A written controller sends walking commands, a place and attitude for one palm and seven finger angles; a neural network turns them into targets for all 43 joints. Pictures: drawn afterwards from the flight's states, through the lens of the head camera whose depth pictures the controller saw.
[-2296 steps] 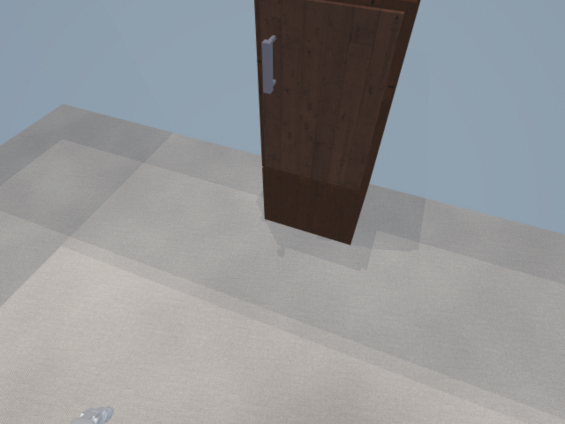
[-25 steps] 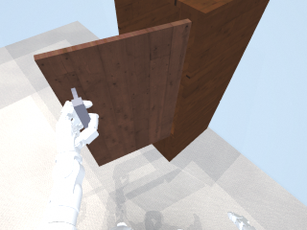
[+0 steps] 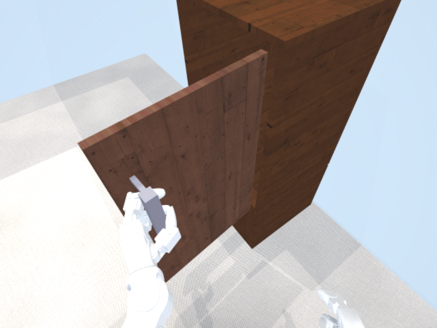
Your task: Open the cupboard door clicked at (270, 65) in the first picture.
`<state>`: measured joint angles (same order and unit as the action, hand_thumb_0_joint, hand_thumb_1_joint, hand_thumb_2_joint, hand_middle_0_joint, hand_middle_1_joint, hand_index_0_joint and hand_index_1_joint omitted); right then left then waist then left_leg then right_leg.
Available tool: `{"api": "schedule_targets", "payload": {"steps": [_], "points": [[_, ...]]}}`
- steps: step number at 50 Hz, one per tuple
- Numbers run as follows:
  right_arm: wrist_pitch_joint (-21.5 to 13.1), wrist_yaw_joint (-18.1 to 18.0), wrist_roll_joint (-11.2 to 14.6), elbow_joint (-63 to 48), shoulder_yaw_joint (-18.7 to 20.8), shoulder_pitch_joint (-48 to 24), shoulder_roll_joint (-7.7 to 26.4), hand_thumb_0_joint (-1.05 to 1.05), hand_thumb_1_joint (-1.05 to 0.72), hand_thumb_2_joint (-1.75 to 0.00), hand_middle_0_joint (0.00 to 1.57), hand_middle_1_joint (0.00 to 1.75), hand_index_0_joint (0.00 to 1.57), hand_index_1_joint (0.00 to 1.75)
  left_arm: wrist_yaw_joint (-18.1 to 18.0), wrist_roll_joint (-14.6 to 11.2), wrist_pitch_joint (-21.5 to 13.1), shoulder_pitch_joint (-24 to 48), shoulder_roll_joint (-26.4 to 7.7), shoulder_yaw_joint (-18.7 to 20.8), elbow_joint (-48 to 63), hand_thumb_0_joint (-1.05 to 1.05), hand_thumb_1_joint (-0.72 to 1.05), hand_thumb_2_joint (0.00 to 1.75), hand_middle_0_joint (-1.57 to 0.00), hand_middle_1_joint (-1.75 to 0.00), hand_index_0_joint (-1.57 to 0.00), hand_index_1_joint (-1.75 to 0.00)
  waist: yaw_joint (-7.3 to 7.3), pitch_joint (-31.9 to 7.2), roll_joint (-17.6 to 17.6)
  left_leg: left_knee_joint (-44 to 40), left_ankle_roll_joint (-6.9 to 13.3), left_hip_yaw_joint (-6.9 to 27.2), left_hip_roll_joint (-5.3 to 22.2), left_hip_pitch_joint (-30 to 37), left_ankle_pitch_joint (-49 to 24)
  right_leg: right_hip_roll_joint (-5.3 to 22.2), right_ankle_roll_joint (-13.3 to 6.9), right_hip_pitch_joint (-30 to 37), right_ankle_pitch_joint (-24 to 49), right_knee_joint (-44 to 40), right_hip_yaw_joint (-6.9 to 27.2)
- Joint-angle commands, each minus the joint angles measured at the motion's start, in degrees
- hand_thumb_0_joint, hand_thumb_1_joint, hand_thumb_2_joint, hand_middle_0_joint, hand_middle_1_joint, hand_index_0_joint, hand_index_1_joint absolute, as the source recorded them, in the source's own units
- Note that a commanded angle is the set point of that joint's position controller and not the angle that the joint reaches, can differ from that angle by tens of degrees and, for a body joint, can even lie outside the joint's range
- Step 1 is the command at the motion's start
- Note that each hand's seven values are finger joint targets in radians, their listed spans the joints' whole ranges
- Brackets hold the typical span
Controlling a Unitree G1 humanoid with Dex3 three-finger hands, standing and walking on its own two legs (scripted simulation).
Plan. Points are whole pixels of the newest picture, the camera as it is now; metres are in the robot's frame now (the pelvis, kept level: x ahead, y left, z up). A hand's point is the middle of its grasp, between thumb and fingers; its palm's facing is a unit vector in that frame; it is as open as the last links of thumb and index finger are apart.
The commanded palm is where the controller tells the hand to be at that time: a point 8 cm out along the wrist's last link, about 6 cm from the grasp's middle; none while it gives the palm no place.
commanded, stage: open thumb and fingers to let go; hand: left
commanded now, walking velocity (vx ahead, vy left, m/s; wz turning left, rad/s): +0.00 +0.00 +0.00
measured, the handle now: (151, 209) +0.32 +0.14 +0.05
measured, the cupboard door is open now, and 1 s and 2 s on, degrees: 96 96 99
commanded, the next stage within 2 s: slide the hand sideways off the handle in 0.86 s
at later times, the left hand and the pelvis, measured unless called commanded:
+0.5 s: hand (176, 229) +0.28 +0.08 +0.05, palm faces +0.36 -0.93 +0.01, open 11.5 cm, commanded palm +0.24 +0.13 +0.05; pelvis -0.02 +0.00 -0.01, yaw +1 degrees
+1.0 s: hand (171, 229) +0.28 +0.09 +0.05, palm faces +0.29 -0.96 +0.00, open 14.6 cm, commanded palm +0.25 +0.14 +0.05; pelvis -0.03 +0.03 -0.01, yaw +0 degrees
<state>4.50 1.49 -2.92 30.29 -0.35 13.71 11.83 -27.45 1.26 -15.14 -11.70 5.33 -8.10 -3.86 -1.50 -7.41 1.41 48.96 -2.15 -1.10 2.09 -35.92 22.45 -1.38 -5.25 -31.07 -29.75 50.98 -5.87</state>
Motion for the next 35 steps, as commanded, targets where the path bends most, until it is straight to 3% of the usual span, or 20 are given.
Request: {"api": "schedule_targets", "payload": {"steps": [1,2,4,7,13,14,16,19,20,22,24,27,35], "points": [[-4.35,-0.54,-0.67,-8.47,1.92,-5.27,4.11,0.0,-0.9,-0.9,0.2,0.3,0.2,0.3,-1.7,3.99,-3.82,6.61,2.18,-4.43,12.12,0.0,0.9,0.9,-0.4,-1.35,-0.4,-1.35,-0.44,-10.3,-8.07,0.4,2.9,1.79,-2.89,3.83,-11.31,4.93,6.88,5.43,36.76,-8.97,9.49],[-4.52,-0.91,-0.8,-7.42,1.92,-5.43,4.32,0.0,-0.9,-0.9,0.2,0.3,0.2,0.3,-2.47,4.66,-4.18,12.77,0.05,-3.09,11.73,0.0,0.9,0.9,-0.4,-1.35,-0.4,-1.35,-1.37,-9.9,-7.93,1.2,2.99,1.89,-2.84,3.1,-10.42,5.36,7.07,3.76,35.23,-9.15,10.28],[-4.65,-1.42,-0.66,-6.48,2.08,-5.68,4.05,0.0,-0.9,-0.9,0.2,0.3,0.2,0.3,-2.87,4.5,-4.44,13.67,-1.91,-0.73,9.94,0.0,0.76,0.84,-0.39,-1.34,-0.39,-1.34,-0.61,-10.19,-8.82,1.63,2.79,2.07,-2.96,1.46,-8.64,5.87,7.12,4.3,31.03,-10.59,12.28],[-4.99,-1.71,-0.34,-5.82,2.07,-6.36,3.94,0.0,-0.9,-0.9,0.2,0.3,0.2,0.3,-2.43,2.4,-4.72,15.43,-0.67,-0.86,8.0,0.0,0.55,0.75,-0.38,-1.31,-0.38,-1.31,-0.39,-10.66,-8.7,1.43,2.75,2.11,-3.19,1.02,-7.39,6.55,7.4,4.99,28.71,-11.7,13.19],[-5.05,-1.47,-0.03,-5.73,2.22,-6.12,4.25,0.0,-0.9,-0.9,0.2,0.3,0.2,0.3,-1.19,1.04,-5.0,15.3,-0.58,-0.68,7.17,0.0,0.13,0.57,-0.35,-1.27,-0.35,-1.27,0.05,-12.17,-8.68,1.01,2.79,2.27,-3.07,1.79,-9.09,6.47,7.67,6.47,33.19,-10.81,12.71],[-4.97,-1.46,-0.03,-5.55,2.18,-6.06,4.34,0.0,-0.9,-0.9,0.2,0.3,0.2,0.3,-1.02,1.24,-4.9,15.21,-0.89,-0.42,6.06,0.0,0.06,0.54,-0.34,-1.26,-0.34,-1.26,-0.05,-11.4,-9.82,0.98,2.8,2.43,-3.02,1.35,-8.96,6.47,7.73,6.36,33.03,-10.99,12.72],[-4.93,-1.28,-0.06,-5.89,2.12,-6.44,4.22,0.0,-0.9,-0.9,0.2,0.3,0.2,0.3,-1.04,1.18,-5.22,16.28,-0.24,-0.91,6.96,0.0,-0.08,0.48,-0.33,-1.24,-0.33,-1.24,0.11,-11.5,-8.03,0.93,2.84,2.31,-3.07,1.82,-8.87,6.35,7.49,5.83,32.15,-10.78,12.51],[-4.82,-1.34,-0.06,-5.62,2.1,-6.63,4.25,0.0,-0.9,-0.9,0.2,0.3,0.2,0.3,-1.56,1.88,-5.25,18.39,-0.51,-0.65,5.27,0.0,-0.29,0.39,-0.32,-1.22,-0.32,-1.22,-0.18,-10.53,-8.85,1.05,2.92,2.46,-2.92,1.8,-8.32,6.03,7.16,4.14,28.89,-10.92,12.03],[-4.92,-1.19,-0.15,-5.78,2.12,-6.72,4.23,0.0,-0.9,-0.9,0.2,0.3,0.2,0.3,-1.74,1.96,-5.43,19.4,0.17,-1.29,6.04,0.0,-0.36,0.36,-0.31,-1.22,-0.31,-1.22,-0.23,-11.3,-7.36,1.01,2.96,2.41,-2.96,2.24,-8.5,5.91,6.97,3.85,28.58,-10.41,11.56],[-4.94,-1.2,-0.17,-6.1,2.17,-6.77,4.09,0.0,-0.9,-0.9,0.2,0.3,0.2,0.3,-2.01,2.06,-5.41,17.55,-0.3,-0.6,5.35,0.0,-0.5,0.3,-0.3,-1.2,-0.3,-1.2,0.25,-11.88,-8.05,1.03,2.91,2.21,-3.0,2.21,-8.5,5.69,6.84,4.16,28.35,-10.28,11.16],[-4.77,-1.34,-0.14,-5.97,2.07,-6.79,4.1,0.0,-0.9,-0.9,0.2,0.3,0.2,0.3,-2.2,2.35,-5.07,18.79,-0.43,-0.53,4.66,0.0,-0.5,0.3,-0.3,-1.2,-0.3,-1.2,0.09,-11.15,-9.15,1.11,2.96,2.33,-2.94,1.95,-8.46,5.67,6.87,3.84,27.89,-10.54,11.27],[-4.63,-1.37,-0.11,-6.06,2.13,-7.17,4.0,0.0,-0.9,-0.9,0.2,0.3,0.2,0.3,-2.75,2.54,-4.85,19.87,0.31,-1.14,5.16,0.0,-0.5,0.3,-0.27,-1.05,-0.27,-1.05,0.24,-12.07,-6.71,0.85,2.96,1.96,-2.93,3.07,-8.48,5.07,6.26,2.98,25.87,-10.0,10.13],[-4.5,-1.25,-0.36,-6.69,1.96,-7.44,4.08,0.0,-0.9,-0.9,0.2,0.3,0.2,0.3,-4.27,3.55,-3.27,20.6,1.63,-2.06,4.22,0.0,-0.5,0.3,-0.21,-0.65,-0.21,-0.65,0.43,-11.43,-5.94,0.43,3.11,1.85,-2.53,4.55,-9.09,3.17,5.0,0.07,21.77,-8.49,6.76]]}}
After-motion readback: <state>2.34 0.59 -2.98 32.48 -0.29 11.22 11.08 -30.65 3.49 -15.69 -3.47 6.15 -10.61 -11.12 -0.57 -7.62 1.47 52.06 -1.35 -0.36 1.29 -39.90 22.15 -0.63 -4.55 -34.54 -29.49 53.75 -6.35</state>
